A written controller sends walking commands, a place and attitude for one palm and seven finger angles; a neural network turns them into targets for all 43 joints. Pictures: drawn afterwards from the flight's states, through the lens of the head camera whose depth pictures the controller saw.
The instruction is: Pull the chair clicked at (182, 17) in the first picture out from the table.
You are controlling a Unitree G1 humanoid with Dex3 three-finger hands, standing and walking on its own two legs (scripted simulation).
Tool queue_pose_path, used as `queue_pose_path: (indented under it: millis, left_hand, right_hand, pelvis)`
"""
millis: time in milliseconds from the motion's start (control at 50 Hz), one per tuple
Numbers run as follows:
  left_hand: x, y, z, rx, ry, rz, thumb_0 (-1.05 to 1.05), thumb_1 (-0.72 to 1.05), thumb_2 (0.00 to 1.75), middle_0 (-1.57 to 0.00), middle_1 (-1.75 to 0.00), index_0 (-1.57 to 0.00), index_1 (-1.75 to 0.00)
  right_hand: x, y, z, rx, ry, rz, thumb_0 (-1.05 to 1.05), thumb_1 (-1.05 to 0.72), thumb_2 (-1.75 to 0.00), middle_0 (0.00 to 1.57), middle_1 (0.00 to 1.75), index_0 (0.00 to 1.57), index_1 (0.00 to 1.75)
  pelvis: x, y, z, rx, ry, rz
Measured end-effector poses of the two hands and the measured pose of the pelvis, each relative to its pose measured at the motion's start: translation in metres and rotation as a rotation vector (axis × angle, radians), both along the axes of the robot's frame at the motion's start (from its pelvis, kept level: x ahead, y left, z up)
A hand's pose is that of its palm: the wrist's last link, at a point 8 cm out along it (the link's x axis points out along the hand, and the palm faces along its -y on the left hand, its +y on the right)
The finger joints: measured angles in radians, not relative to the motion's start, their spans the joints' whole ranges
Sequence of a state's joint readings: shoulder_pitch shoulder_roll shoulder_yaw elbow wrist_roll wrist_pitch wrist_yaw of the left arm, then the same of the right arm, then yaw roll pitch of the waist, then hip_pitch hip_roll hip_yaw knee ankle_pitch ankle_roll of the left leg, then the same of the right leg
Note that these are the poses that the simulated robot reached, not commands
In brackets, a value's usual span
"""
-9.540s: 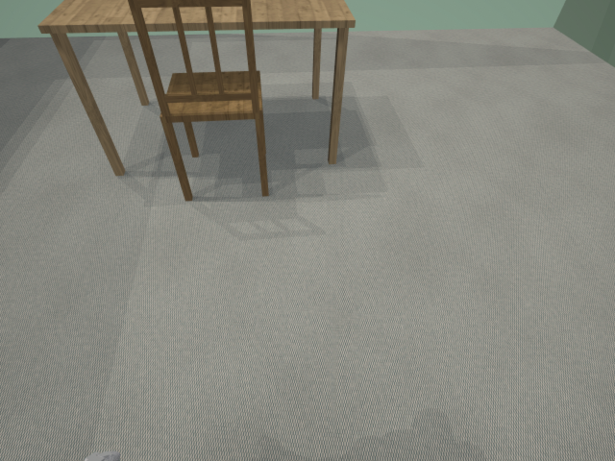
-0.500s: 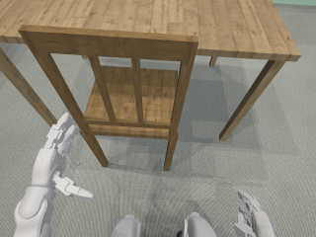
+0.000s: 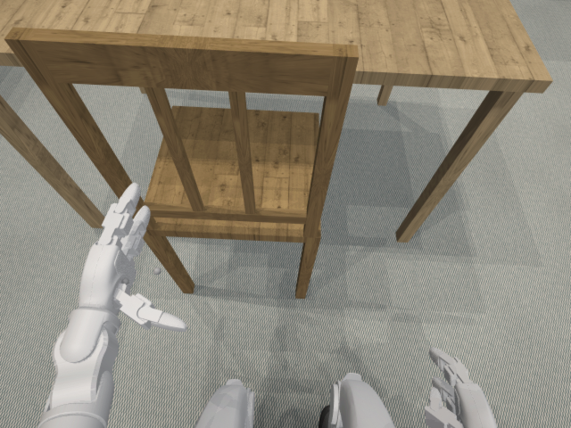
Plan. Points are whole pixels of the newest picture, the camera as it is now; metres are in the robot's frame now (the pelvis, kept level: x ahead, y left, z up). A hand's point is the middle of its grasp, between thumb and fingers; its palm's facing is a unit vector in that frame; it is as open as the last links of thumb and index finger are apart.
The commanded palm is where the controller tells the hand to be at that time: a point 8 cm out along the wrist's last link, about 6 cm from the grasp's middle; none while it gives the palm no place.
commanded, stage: aim the fingers beside a spindle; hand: left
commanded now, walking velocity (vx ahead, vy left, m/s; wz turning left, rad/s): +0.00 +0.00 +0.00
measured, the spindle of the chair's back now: (180, 159) +0.51 +0.19 +0.01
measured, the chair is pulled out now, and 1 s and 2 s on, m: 0.00 0.00 0.00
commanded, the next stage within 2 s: push the fingers through the gap in 1.08 s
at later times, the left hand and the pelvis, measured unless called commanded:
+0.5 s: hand (174, 246) +0.36 +0.18 +0.00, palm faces -0.02 -1.00 -0.06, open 16.9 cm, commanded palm +0.33 +0.23 +0.00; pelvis -0.01 -0.01 -0.01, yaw +0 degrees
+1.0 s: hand (175, 253) +0.35 +0.17 +0.00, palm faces -0.02 -1.00 -0.05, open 16.9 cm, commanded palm +0.33 +0.22 +0.00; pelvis -0.01 +0.00 -0.02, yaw +0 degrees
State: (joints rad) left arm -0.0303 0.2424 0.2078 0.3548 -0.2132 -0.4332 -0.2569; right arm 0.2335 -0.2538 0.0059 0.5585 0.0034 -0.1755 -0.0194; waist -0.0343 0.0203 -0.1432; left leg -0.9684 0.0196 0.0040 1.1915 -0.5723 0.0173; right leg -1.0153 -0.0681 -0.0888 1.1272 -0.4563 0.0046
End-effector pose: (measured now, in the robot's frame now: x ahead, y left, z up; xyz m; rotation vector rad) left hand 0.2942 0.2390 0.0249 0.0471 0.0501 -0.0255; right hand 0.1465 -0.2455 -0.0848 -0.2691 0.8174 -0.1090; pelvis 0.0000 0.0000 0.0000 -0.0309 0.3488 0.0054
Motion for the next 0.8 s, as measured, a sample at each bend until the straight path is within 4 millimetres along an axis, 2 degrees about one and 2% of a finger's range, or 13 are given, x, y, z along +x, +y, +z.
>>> queue_pose_path:
  millis: [220,360,520,680,800]
  left_hand:
    - [0.019,-0.008,-0.006,0.006,-0.014,0.002,-0.01,-0.50,0.30,-0.06,-0.08,-0.06,-0.08]
    - [0.031,-0.009,-0.017,0.007,0.002,0.013,-0.01,-0.50,0.30,-0.06,-0.08,-0.06,-0.08]
    - [0.045,-0.010,-0.018,0.008,-0.018,0.005,-0.01,-0.50,0.30,-0.06,-0.08,-0.06,-0.08]
    - [0.043,-0.010,-0.024,0.008,-0.001,0.011,-0.01,-0.50,0.30,-0.06,-0.08,-0.06,-0.08]
    - [0.038,-0.004,-0.020,0.012,-0.022,0.021,-0.01,-0.50,0.30,-0.06,-0.08,-0.06,-0.08]
  right_hand:
    - [-0.006,-0.002,-0.012,0.010,0.043,-0.013,0.01,-0.91,-0.90,0.20,0.30,0.21,0.30]
    - [-0.015,-0.008,-0.020,0.002,0.081,-0.025,0.01,-0.91,-0.90,0.20,0.30,0.21,0.30]
    - [-0.029,-0.014,-0.028,-0.004,0.122,-0.046,0.01,-0.91,-0.90,0.20,0.29,0.20,0.30]
    - [-0.037,-0.015,-0.029,0.004,0.144,-0.065,0.01,-0.91,-0.90,0.20,0.29,0.20,0.30]
    - [-0.036,-0.013,-0.028,0.004,0.139,-0.060,0.01,-0.91,-0.90,0.20,0.29,0.20,0.30]
  pelvis:
    - [-0.002,-0.003,-0.006,0.003,0.019,-0.004]
    - [-0.004,-0.005,-0.011,0.006,0.032,-0.006]
    - [-0.007,-0.006,-0.015,0.006,0.046,-0.009]
    - [-0.007,-0.006,-0.015,0.009,0.049,-0.017]
    - [-0.008,-0.005,-0.014,0.006,0.047,-0.014]
